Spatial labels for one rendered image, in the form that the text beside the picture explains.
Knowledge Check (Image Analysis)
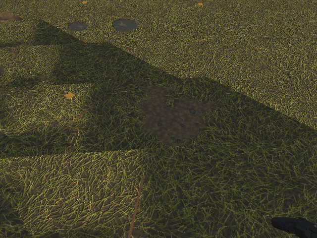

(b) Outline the right robot hand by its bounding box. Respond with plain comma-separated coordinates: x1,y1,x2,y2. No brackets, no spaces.
271,217,317,238

